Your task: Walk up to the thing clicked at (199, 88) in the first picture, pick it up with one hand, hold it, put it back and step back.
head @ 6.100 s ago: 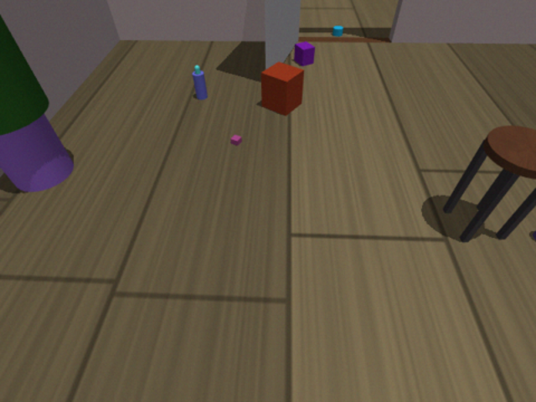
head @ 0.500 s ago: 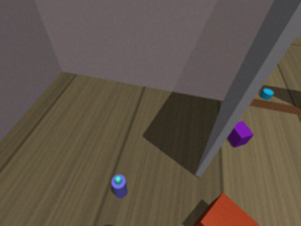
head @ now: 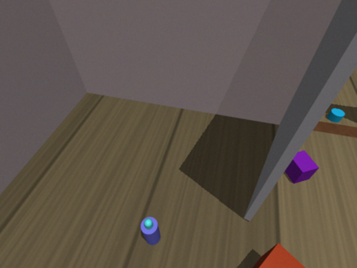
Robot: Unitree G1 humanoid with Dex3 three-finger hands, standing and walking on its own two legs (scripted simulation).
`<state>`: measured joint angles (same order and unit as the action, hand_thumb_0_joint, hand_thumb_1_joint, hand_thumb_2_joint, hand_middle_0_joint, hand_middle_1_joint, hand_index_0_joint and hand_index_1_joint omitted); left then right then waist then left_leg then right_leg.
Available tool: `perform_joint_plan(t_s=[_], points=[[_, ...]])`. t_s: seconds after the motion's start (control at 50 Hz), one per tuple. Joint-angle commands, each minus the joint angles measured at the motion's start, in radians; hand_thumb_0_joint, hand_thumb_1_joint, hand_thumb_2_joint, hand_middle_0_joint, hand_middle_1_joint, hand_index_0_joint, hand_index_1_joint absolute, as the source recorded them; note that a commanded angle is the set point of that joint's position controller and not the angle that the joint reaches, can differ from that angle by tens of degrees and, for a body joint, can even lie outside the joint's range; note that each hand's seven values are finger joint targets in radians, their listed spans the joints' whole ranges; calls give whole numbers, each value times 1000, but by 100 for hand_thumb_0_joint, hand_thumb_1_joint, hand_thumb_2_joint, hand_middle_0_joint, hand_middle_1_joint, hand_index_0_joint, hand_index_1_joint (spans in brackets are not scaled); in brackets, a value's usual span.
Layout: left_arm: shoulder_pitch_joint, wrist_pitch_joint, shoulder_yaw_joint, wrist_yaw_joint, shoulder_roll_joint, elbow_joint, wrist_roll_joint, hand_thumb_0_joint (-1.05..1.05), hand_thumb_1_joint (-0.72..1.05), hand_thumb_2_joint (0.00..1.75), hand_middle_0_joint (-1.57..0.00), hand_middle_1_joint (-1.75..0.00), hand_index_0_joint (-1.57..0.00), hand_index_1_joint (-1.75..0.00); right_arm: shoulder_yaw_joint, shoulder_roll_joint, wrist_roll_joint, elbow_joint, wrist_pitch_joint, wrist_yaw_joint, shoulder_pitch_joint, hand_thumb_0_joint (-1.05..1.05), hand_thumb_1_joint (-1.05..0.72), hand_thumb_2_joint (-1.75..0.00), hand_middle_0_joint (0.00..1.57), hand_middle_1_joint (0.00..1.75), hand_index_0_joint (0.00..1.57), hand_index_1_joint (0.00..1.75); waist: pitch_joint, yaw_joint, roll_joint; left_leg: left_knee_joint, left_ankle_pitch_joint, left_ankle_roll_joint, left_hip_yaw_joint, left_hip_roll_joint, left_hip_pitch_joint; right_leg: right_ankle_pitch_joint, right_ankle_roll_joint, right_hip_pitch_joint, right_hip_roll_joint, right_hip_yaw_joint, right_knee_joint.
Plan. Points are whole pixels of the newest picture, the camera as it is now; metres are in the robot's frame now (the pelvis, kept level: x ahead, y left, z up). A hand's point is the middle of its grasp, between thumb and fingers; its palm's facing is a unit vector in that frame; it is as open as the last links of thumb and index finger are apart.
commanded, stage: walk up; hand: left
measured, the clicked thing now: (150, 229) +0.40 +0.18 -0.65
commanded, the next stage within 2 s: stand in 1.14 s
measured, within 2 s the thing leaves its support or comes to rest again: neither
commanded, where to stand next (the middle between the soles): +0.06 -0.02 m, yaw -1 degrees
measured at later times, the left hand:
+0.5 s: hand out of the picture +0.11 +0.25 -0.14, palm faces +0.00 -0.94 -0.35, open 7.4 cm
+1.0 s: hand out of the picture +0.09 +0.26 -0.14, palm faces +0.03 -0.94 -0.33, open 7.4 cm
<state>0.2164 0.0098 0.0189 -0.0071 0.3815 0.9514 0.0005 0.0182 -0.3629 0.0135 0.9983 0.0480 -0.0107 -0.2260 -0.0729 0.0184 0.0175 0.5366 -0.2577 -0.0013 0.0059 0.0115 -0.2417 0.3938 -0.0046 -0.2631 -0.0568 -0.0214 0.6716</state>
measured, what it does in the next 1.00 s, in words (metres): stands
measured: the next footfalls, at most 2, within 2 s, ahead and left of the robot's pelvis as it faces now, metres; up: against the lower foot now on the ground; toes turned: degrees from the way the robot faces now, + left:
none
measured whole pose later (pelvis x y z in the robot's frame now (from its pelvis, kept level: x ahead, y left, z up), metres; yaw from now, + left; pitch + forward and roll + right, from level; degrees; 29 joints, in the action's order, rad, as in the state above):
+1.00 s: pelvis +0.02 +0.00 +0.01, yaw +1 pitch -2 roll +0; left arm 0.10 0.00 0.02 -0.02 0.35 1.13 -0.01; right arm 0.00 -0.36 0.01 1.13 0.03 0.00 -0.10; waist -0.05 0.01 0.00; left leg 0.40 -0.22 0.01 -0.02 -0.01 -0.14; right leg 0.22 0.01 -0.13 -0.04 -0.05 0.39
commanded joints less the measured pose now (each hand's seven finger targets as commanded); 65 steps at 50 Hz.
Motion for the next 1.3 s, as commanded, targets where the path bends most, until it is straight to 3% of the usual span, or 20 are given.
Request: perform_joint_plan(t_s=[0.0,0.02,0.04,0.06,0.08,0.1,0.12,0.14,0.16,0.2,0.22,0.28,0.36,0.58,0.74,0.88,1.1,1.12,1.16,1.28], points=[[-19,26,49,12,194,-56,-4,0,90,90,-20,-30,-20,-30,70,-298,-5,-67,17,20,17,0,-90,-90,20,30,20,30,73,-9,-139,-134,303,-207,-284,-267,134,69,-33,-98,14,18,-33],[-7,32,49,11,186,-46,-2,0,90,90,-20,-30,-20,-30,61,-277,-5,-75,18,22,42,0,-90,-90,20,30,20,30,76,1,-154,-89,393,-168,-218,-225,114,-22,-34,-57,12,15,-89],[25,38,49,13,188,-27,1,0,90,90,-20,-30,-20,-30,54,-265,-11,-78,16,22,68,0,-90,-90,20,30,20,30,74,22,-160,-49,421,-129,-162,-189,38,-199,-33,39,-1,20,-154],[20,41,52,16,209,-18,-2,0,90,90,-20,-30,-20,-30,45,-238,-19,-79,14,22,88,0,-90,-90,20,30,20,30,90,22,-126,-10,425,-84,-114,-146,-14,-359,-44,123,-28,53,-192],[7,41,57,18,224,-11,-5,0,90,90,-20,-30,-20,-30,36,-211,-26,-77,10,22,87,0,-90,-90,20,30,20,30,107,17,-84,23,371,-47,-81,-107,-50,-462,-69,169,-74,118,-214],[-9,42,58,21,243,-11,-6,0,90,90,-20,-30,-20,-30,28,-191,-28,-78,6,22,86,0,-90,-90,20,30,20,30,112,5,-52,31,264,-29,-58,-78,-62,-455,-98,161,-129,185,-238],[-59,37,56,15,268,-11,-5,0,90,90,-20,-30,-20,-30,32,-194,-25,-61,0,23,63,0,-90,-90,20,30,20,30,93,-23,-32,12,59,-34,-38,-50,-29,-330,-128,81,-156,195,-241],[-103,31,54,12,264,-23,-7,0,90,90,-20,-30,-20,-30,33,-193,-18,-41,-2,25,38,0,-90,-90,20,30,20,30,77,-34,6,-15,2,-39,-40,-54,4,-242,-128,46,-155,195,-239],[-123,25,48,9,244,-22,-6,0,90,90,-20,-30,-20,-30,36,-213,-12,-30,0,24,51,0,-90,-90,20,30,20,30,55,-33,-6,-41,6,-47,-60,-65,25,-202,-107,8,-126,168,-238],[-135,23,39,7,213,-8,-2,0,90,90,-20,-30,-20,-30,37,-236,-12,-24,8,21,86,0,-90,-90,20,30,20,30,56,-19,-10,-81,152,-61,-121,-120,13,-263,-66,34,-58,85,-210],[-125,25,35,7,212,3,-3,0,90,90,-20,-30,-20,-30,35,-238,-14,-21,12,20,99,0,-90,-90,20,30,20,30,71,-11,-5,-87,198,-67,-129,-135,18,-299,-58,64,-54,78,-211],[-135,27,37,6,216,25,1,0,90,90,-20,-30,-20,-30,25,-229,-16,-5,12,23,105,0,-90,-90,20,30,20,30,102,-12,8,-79,263,-50,-94,-115,37,-378,-61,126,-70,96,-232],[-168,21,34,5,212,41,2,0,90,90,-20,-30,-20,-30,27,-234,-12,16,5,23,130,0,-90,-90,20,30,20,30,108,-16,6,-107,189,-45,-86,-101,62,-312,-57,123,-74,90,-272],[-193,14,36,0,199,83,-4,0,90,90,-20,-30,-20,-30,18,-228,-4,50,1,20,157,0,-90,-90,20,30,20,30,79,-10,-4,-176,131,-46,-104,-109,51,-184,-38,137,-57,78,-335],[-188,13,35,-1,190,97,-3,0,90,90,-20,-30,-20,-30,17,-221,-4,61,5,23,157,0,-90,-90,20,30,20,30,103,-11,-24,-199,213,-41,-108,-116,76,-295,-23,174,-59,61,-328],[-180,11,35,0,188,108,-5,0,90,90,-20,-30,-20,-30,23,-222,-4,65,1,24,166,0,-90,-90,20,30,20,30,96,-14,-30,-210,193,-37,-108,-113,84,-277,-23,166,-58,55,-336],[-175,12,39,4,180,112,-6,0,90,90,-20,-30,-20,-30,23,-214,-2,64,-1,25,169,0,-90,-90,20,30,20,30,93,-13,-21,-211,243,-32,-100,-113,102,-311,-19,168,-61,53,-346],[-187,16,29,9,171,118,-3,0,90,90,-20,-30,-20,-30,18,-209,-6,60,-7,25,212,0,-90,-90,20,30,20,30,74,-9,-45,-226,340,-20,-112,-141,111,-386,-15,159,-79,64,-361],[-182,18,31,11,176,121,-3,0,90,90,-20,-30,-20,-30,19,-208,-10,63,-9,26,200,0,-90,-90,20,30,20,30,113,-14,-29,-214,383,-18,-105,-144,139,-439,-13,192,-85,64,-362],[-187,20,29,15,180,135,-5,0,90,90,-20,-30,-20,-30,16,-205,-10,76,-17,23,204,0,-90,-90,20,30,20,30,125,-18,-19,-251,276,-13,-101,-141,142,-364,-6,205,-83,64,-391]])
